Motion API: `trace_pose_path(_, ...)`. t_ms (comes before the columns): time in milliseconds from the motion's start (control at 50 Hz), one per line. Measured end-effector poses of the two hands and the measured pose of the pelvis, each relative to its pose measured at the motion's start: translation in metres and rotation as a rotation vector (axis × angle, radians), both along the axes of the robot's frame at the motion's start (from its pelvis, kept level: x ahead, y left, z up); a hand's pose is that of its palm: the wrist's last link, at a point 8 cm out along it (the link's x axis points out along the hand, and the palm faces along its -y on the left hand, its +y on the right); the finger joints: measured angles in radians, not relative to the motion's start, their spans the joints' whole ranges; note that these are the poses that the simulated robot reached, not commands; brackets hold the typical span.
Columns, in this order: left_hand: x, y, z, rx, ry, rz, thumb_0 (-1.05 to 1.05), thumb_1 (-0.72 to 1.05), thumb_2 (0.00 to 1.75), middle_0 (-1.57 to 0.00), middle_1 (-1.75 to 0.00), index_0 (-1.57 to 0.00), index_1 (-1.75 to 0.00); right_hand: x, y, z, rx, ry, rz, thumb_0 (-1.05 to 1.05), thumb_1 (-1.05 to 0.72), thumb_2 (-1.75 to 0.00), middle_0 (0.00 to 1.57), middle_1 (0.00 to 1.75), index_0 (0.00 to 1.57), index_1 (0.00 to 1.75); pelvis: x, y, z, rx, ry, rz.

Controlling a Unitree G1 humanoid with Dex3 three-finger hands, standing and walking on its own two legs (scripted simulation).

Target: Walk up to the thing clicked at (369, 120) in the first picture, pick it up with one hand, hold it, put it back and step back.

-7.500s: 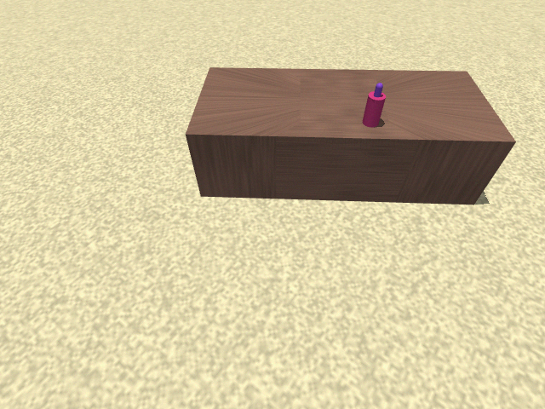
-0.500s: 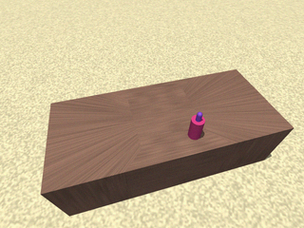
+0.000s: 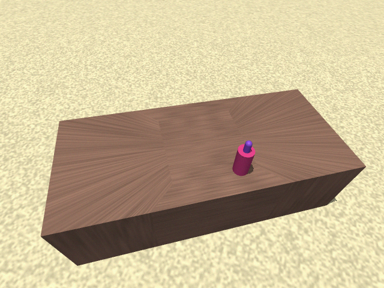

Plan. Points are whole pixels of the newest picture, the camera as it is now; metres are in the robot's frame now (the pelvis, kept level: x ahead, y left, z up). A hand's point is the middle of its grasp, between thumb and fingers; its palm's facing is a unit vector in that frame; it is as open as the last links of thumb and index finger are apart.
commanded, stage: walk up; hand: right
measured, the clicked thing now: (244, 156) +0.67 -0.19 -0.29
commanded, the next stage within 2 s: none
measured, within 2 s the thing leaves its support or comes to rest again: neither
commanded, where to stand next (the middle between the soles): +0.20 -0.11 m, yaw +17 degrees
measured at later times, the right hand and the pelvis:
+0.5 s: hand (358, 263) +0.23 -0.38 -0.13, palm faces -0.22 +0.86 -0.46, open 7.4 cm; pelvis +0.10 -0.12 -0.01, yaw +8 degrees
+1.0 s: hand (343, 227) +0.34 -0.42 -0.18, palm faces -0.26 +0.89 -0.37, open 7.4 cm; pelvis +0.17 -0.18 -0.02, yaw +16 degrees
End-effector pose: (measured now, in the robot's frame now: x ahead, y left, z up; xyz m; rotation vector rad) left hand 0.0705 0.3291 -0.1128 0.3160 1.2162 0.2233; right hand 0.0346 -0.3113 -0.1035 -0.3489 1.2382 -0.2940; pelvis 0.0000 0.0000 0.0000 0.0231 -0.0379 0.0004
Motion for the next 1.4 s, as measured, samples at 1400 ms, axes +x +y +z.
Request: trace_pose_path(1400,0.0,-0.132,-0.021,0.091,0.013,0.385,0.0,0.9,0.9,-0.2,-0.3,-0.21,-0.3,0.287,-0.093,-0.015,0.01,-0.037,0.463,0.01,-0.9,-0.9,0.2,0.3,0.2,0.3,0.137,-0.136,-0.026,-0.034,0.0,0.367)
